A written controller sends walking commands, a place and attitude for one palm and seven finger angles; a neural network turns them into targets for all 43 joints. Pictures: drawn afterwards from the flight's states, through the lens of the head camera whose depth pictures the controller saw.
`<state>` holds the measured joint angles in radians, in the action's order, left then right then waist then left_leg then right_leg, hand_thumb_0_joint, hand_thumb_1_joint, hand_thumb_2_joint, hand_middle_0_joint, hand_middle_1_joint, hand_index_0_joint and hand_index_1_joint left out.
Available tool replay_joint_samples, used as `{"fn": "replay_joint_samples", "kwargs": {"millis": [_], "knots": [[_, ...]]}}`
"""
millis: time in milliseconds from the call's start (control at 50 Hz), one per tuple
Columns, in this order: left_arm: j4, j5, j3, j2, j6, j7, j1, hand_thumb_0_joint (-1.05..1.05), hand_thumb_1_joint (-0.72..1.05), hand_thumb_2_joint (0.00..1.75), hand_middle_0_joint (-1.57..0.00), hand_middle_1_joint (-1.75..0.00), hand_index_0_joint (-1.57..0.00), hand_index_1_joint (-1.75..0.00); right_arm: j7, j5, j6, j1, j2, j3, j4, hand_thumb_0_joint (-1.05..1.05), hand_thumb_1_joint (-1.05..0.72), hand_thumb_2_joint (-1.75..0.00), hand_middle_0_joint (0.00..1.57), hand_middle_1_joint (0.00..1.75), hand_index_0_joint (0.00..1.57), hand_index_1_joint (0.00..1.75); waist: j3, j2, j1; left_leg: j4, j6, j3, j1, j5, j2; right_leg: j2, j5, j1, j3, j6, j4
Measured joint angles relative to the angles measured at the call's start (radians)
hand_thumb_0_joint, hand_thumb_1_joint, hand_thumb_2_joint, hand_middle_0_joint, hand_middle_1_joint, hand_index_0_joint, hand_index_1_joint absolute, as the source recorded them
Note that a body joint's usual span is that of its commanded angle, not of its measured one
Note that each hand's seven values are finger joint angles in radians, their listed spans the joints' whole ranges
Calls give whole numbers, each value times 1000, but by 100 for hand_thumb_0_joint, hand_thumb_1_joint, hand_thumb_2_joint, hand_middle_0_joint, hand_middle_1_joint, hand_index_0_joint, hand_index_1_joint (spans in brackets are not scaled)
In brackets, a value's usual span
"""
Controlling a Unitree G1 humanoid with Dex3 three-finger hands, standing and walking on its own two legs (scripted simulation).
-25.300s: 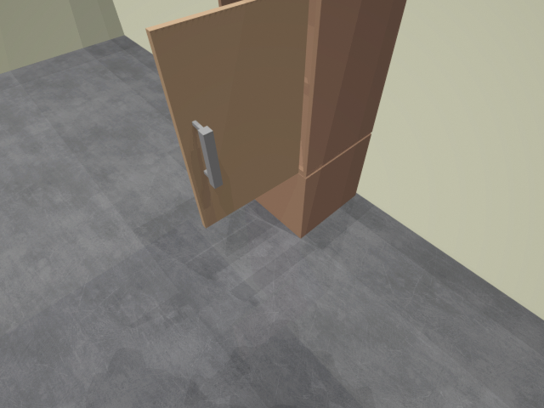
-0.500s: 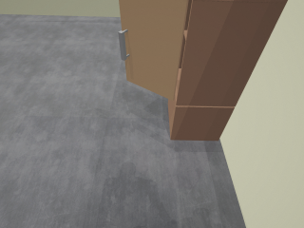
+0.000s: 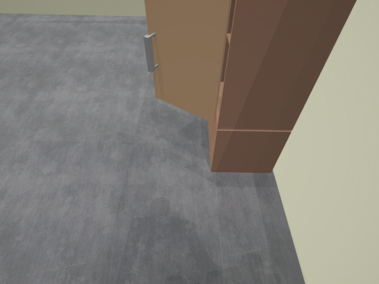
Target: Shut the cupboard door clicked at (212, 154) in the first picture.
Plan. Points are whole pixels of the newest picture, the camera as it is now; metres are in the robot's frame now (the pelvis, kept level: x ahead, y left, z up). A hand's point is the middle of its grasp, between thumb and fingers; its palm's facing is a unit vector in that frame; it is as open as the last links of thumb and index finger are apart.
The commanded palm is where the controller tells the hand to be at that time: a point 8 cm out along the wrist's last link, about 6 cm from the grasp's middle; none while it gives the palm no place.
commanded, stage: look to check the result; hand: left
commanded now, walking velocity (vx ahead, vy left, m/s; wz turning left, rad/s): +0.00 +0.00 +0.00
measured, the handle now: (152, 52) +1.09 +0.23 -0.06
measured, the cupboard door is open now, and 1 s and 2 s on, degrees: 57 57 57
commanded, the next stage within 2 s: walk to a spot facing it in 0.12 s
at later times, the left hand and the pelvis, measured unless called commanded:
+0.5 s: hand out of the picture +0.02 +0.18 -0.19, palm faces +0.11 -0.97 -0.23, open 7.4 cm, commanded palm none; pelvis +0.00 -0.01 -0.01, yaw +6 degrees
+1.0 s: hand out of the picture +0.03 +0.23 -0.16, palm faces +0.36 -0.89 -0.27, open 7.4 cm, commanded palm none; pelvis +0.00 -0.01 +0.00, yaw +22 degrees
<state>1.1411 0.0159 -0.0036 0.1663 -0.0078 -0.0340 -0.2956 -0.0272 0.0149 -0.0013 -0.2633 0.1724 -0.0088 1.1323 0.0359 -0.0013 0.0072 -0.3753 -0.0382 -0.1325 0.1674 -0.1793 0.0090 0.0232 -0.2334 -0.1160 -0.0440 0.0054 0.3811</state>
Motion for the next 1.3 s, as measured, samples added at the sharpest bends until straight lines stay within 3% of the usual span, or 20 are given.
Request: {"fn": "replay_joint_samples", "kwargs": {"millis": [340,480,560,580,620,680,720,780,960,1020,1080,1120,1140,1200,1240,1300], "knots": [[-22,-2,-4,25,1,2,57,0,91,90,-20,-30,-20,-30,4,1,5,37,28,0,-11,0,-91,-89,20,30,20,30,6,-1,9,-4,14,20,6,-4,5,-6,-10,4,-19,-10,-1],[-81,2,-29,17,19,2,73,0,91,90,-20,-30,-21,-30,17,3,39,28,13,-13,-45,0,-91,-89,20,30,20,30,34,-7,14,-160,20,77,104,-65,-1,9,-77,-45,-83,-15,109],[-115,13,-46,20,26,-1,77,0,91,90,-20,-30,-21,-30,27,3,60,25,4,-29,-71,0,-91,-89,20,30,20,30,59,2,18,-353,44,75,172,-226,13,28,-122,-53,-139,-8,174],[-123,14,-50,25,27,-1,78,0,91,90,-20,-30,-21,-30,30,2,62,25,2,-31,-78,0,-91,-89,20,30,20,30,64,11,18,-347,48,69,169,-233,17,39,-135,-56,-151,-3,194],[-137,10,-57,34,31,2,80,0,90,90,-20,-30,-21,-30,34,4,53,24,2,-33,-98,0,-91,-89,20,30,20,30,69,33,19,-290,34,59,159,-115,12,71,-170,-81,-168,14,264],[-153,5,-62,43,58,1,98,1,91,90,-20,-30,-21,-30,27,15,35,38,5,-34,-124,0,-91,-89,20,30,20,30,80,45,11,-295,-22,60,175,-124,-15,59,-304,-197,-72,27,515],[-160,7,-65,46,70,4,110,1,91,90,-20,-30,-21,-30,19,18,31,38,10,-34,-141,0,-91,-89,20,30,20,30,74,32,16,-246,-32,76,168,-108,-24,39,-277,-266,-23,28,643],[-183,9,-71,56,65,12,131,1,91,90,-20,-30,-20,-30,10,19,24,36,17,-31,-156,0,-91,-89,20,30,20,30,66,17,20,-155,-30,108,152,-45,-35,29,-185,-334,23,43,722],[-250,8,-73,87,57,15,180,1,91,90,-20,-30,-20,-30,18,19,36,36,36,-42,-174,0,-91,-89,20,30,20,30,46,-8,28,-61,-8,219,151,36,-52,18,-155,-322,71,65,536],[-264,4,-65,82,54,15,187,1,91,90,-20,-30,-20,-30,23,20,46,39,50,-53,-182,0,-91,-89,20,30,20,30,43,-24,36,-75,9,264,169,40,-60,-5,-166,-265,70,57,397],[-285,1,-55,80,40,15,167,1,91,90,-20,-30,-20,-30,27,12,60,35,62,-66,-192,0,-91,-89,20,30,20,30,27,-26,31,-124,33,297,204,26,-86,-15,-107,-163,62,37,168],[-285,10,-54,73,30,9,151,0,91,90,-20,-30,-20,-30,29,7,68,49,75,-79,-192,0,-91,-89,20,30,20,30,29,-25,17,-285,53,279,269,-146,-100,-4,-54,-157,64,6,138],[-278,11,-47,62,34,7,147,0,91,90,-20,-30,-20,-30,32,9,72,55,87,-87,-194,0,-91,-89,20,30,20,30,37,-40,22,-405,58,266,305,-213,-99,-1,-53,-152,45,3,151],[-265,11,-39,38,38,6,116,1,91,90,-20,-30,-21,-30,43,15,79,61,107,-96,-203,0,-91,-89,20,30,20,30,46,-53,30,-692,74,198,375,-235,-73,22,-55,-119,1,5,134],[-257,10,-38,31,32,7,96,1,91,90,-20,-30,-21,-30,53,15,80,60,108,-93,-208,0,-91,-89,20,30,20,30,48,-45,36,-755,86,163,377,-212,-40,39,-52,-93,-27,7,110],[-247,10,-37,26,15,14,72,1,90,90,-20,-30,-21,-30,64,15,81,57,100,-85,-207,0,-91,-89,20,30,20,30,49,-24,33,-701,95,128,339,-207,6,66,-52,-60,-77,10,81]]}}
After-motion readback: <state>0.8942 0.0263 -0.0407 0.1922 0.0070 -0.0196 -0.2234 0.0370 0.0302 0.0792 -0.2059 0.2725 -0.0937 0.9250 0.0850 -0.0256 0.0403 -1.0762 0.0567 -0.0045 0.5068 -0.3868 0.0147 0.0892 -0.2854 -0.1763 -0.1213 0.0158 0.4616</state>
